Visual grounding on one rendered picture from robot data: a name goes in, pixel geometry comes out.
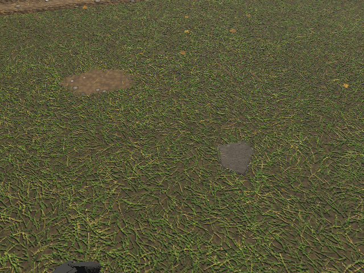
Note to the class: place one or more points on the robot left hand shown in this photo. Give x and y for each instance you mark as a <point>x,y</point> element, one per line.
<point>78,267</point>

